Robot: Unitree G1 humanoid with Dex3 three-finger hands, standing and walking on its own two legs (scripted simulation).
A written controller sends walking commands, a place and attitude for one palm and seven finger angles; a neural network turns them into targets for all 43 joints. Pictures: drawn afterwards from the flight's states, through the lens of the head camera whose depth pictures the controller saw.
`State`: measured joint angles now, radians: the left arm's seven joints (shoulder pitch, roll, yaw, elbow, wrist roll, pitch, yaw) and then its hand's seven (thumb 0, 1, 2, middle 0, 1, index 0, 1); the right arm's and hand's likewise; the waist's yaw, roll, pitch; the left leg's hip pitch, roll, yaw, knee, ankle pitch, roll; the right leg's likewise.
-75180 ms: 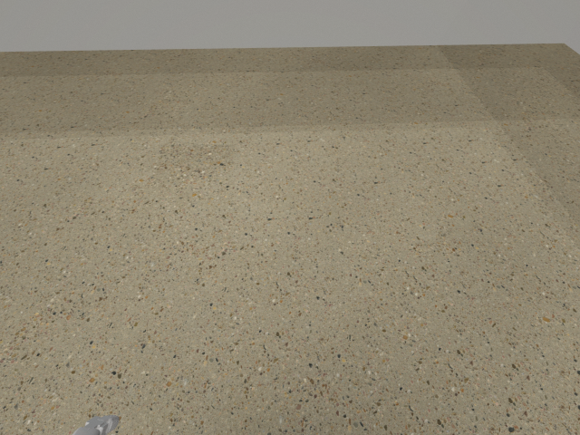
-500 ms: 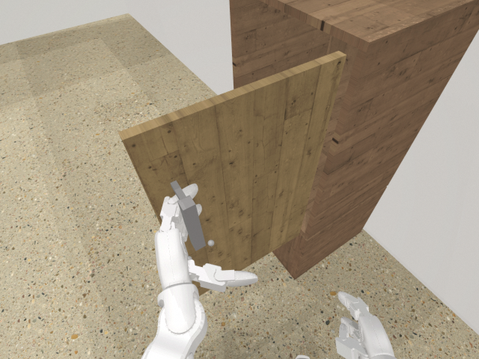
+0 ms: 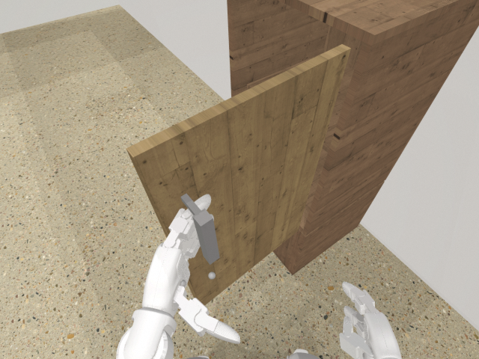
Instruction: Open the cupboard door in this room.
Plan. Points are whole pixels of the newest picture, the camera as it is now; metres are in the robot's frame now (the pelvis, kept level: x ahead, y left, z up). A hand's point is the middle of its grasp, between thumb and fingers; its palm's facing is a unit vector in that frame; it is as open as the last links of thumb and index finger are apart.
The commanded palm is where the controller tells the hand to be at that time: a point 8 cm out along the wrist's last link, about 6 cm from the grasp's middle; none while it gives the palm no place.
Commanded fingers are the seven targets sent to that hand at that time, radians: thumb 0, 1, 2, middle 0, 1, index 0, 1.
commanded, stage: slide the hand sideways off the handle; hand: left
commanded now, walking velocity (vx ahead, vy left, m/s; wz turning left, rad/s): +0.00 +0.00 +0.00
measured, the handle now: (200, 230) +0.30 +0.08 +0.08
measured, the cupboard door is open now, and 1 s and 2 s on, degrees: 94 93 93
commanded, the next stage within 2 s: draw the hand back to the body in 0.76 s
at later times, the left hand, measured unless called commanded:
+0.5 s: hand (170, 305) +0.19 +0.11 +0.08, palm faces -0.05 -1.00 -0.03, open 16.2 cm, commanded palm +0.15 +0.17 +0.08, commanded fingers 0.00 -0.50 0.30 -0.15 -0.30 -0.15 -0.30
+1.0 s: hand (141, 318) +0.17 +0.14 +0.08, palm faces -0.06 -1.00 -0.05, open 16.3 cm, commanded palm +0.14 +0.20 +0.10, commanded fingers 0.00 -0.50 0.30 -0.15 -0.30 -0.15 -0.30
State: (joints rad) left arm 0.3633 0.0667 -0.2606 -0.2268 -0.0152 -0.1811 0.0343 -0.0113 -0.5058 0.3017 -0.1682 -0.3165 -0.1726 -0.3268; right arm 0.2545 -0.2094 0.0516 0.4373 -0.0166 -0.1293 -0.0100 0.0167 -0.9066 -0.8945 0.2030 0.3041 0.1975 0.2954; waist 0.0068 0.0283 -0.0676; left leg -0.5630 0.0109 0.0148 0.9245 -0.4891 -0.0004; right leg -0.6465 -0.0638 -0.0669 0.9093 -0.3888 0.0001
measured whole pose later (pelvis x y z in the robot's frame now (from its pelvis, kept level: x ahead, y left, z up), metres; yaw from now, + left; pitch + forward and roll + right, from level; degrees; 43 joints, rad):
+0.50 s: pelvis +0.01 -0.01 -0.02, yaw +0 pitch +10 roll -1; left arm 0.66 0.14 -0.10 -0.42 -0.12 -0.26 -0.11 -0.01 -0.50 0.30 -0.16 -0.30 -0.17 -0.31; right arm 0.27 -0.23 0.02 0.39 0.00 -0.14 -0.03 0.02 -0.91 -0.89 0.20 0.30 0.20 0.30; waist 0.02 0.04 -0.09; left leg -0.65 0.02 -0.01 1.03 -0.55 -0.01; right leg -0.73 -0.05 -0.09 1.00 -0.45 -0.01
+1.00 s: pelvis +0.00 +0.00 -0.02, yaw +0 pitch +9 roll -2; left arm 0.68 0.20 -0.01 -0.47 -0.19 -0.22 -0.17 -0.01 -0.50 0.30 -0.16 -0.30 -0.15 -0.30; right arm 0.27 -0.22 0.02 0.39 0.03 -0.15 -0.06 0.02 -0.91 -0.89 0.20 0.30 0.20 0.30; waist 0.03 0.05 -0.10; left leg -0.67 0.03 -0.02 1.08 -0.56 0.00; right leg -0.72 -0.05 -0.09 1.02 -0.44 0.00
